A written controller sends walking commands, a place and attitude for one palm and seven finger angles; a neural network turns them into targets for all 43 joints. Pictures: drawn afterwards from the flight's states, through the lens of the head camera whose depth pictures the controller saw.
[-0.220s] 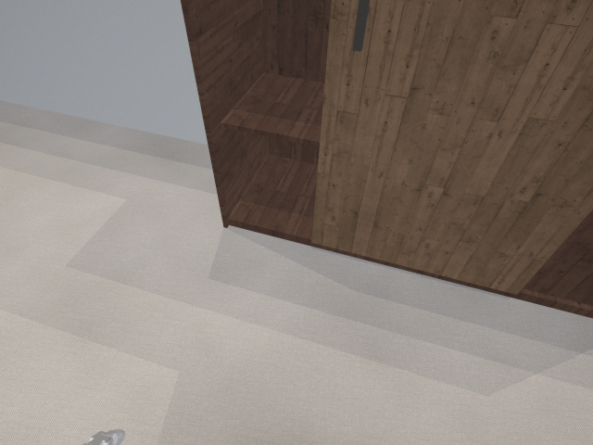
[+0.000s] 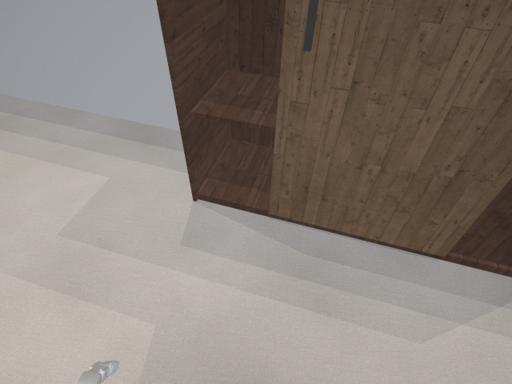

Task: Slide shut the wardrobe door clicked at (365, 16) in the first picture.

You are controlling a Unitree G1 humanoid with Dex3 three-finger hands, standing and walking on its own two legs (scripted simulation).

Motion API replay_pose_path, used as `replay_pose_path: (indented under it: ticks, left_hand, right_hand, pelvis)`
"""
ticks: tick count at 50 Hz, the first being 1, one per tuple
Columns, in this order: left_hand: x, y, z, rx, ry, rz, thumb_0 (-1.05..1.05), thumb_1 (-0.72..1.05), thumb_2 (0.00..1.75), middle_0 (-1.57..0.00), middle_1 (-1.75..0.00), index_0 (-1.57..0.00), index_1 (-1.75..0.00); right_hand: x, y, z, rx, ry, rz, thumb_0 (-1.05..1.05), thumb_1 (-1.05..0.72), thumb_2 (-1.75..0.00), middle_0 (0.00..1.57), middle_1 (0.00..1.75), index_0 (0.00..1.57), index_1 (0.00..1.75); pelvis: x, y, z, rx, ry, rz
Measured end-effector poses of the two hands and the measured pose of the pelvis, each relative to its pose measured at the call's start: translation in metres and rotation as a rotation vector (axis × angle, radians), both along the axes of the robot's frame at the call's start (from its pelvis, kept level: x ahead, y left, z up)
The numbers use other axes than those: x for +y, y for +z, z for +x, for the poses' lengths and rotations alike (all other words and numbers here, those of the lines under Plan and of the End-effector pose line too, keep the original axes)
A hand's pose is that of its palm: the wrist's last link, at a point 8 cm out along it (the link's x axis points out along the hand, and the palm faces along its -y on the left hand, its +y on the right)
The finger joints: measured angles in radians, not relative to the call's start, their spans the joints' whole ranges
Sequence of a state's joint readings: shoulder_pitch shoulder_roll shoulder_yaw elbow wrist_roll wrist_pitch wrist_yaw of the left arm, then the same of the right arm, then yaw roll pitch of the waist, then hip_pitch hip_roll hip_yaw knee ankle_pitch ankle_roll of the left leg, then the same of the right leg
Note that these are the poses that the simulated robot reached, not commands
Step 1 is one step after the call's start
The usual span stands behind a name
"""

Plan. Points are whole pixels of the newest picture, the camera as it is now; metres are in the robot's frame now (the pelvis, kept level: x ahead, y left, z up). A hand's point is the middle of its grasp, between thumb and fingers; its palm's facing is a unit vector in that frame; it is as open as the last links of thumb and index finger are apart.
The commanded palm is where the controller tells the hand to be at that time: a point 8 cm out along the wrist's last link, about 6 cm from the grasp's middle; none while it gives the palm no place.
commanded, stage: stand and wait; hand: right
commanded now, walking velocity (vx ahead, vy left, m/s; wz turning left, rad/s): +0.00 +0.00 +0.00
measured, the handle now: (313, 11) +0.99 -0.11 +0.22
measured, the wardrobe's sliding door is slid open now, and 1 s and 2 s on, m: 0.40 0.40 0.40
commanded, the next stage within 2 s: look at it before walking up in 0.60 s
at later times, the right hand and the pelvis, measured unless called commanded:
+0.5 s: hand out of the picture +0.06 -0.23 -0.15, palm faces -0.04 +0.94 -0.33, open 7.4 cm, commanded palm none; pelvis -0.01 +0.01 +0.00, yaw +0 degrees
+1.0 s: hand out of the picture +0.07 -0.23 -0.15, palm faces -0.04 +0.95 -0.32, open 7.4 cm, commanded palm none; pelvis -0.01 +0.01 +0.01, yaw +0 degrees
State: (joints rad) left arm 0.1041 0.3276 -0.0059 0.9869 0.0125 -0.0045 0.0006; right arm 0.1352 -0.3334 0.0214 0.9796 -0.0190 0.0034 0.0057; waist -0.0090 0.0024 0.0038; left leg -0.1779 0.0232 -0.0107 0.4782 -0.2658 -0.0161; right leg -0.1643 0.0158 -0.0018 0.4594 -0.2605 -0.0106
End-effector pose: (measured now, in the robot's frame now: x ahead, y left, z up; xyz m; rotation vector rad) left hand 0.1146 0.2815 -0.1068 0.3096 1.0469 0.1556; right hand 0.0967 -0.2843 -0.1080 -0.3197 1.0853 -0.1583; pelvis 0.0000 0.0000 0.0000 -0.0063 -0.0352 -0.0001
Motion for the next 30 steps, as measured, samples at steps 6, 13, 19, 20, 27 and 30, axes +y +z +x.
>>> replay_pose_path:
  ticks: [6,13,19,20,27,30]
  left_hand:
    - [0.007,-0.003,-0.016,0.048,0.014,0.003,0.0,0.9,0.9,-0.2,-0.3,-0.2,-0.3]
    - [0.017,-0.006,-0.043,0.124,0.044,0.014,0.0,0.9,0.9,-0.2,-0.3,-0.2,-0.3]
    - [0.022,-0.009,-0.061,0.168,0.065,0.017,0.0,0.9,0.9,-0.2,-0.3,-0.2,-0.3]
    - [0.022,-0.009,-0.063,0.173,0.068,0.016,0.0,0.9,0.9,-0.2,-0.3,-0.2,-0.3]
    - [0.022,-0.011,-0.07,0.184,0.075,0.009,0.0,0.9,0.9,-0.2,-0.3,-0.2,-0.3]
    - [0.021,-0.011,-0.069,0.178,0.075,0.005,0.0,0.9,0.9,-0.2,-0.3,-0.2,-0.3]
  right_hand:
    - [0.007,-0.006,-0.017,0.048,-0.01,0.013,0.0,-0.9,-0.9,0.2,0.3,0.2,0.3]
    - [0.01,-0.01,-0.038,0.107,-0.024,0.014,0.0,-0.9,-0.9,0.2,0.3,0.2,0.3]
    - [0.009,-0.01,-0.046,0.133,-0.03,0.008,0.0,-0.9,-0.9,0.2,0.3,0.2,0.3]
    - [0.009,-0.01,-0.046,0.134,-0.03,0.006,0.0,-0.9,-0.9,0.2,0.3,0.2,0.3]
    - [0.008,-0.007,-0.043,0.123,-0.029,-0.001,0.0,-0.9,-0.9,0.2,0.3,0.2,0.3]
    - [0.008,-0.006,-0.039,0.114,-0.026,-0.003,0.0,-0.9,-0.9,0.2,0.3,0.2,0.3]
  pelvis:
    - [0.005,0.002,-0.004,0.002,0.0,0.001]
    - [0.009,0.003,-0.008,0.001,0.002,0.003]
    - [0.011,0.004,-0.01,0.0,0.004,0.004]
    - [0.011,0.004,-0.01,0.0,0.004,0.004]
    - [0.012,0.005,-0.012,-0.001,0.006,0.003]
    - [0.012,0.005,-0.012,-0.002,0.006,0.003]
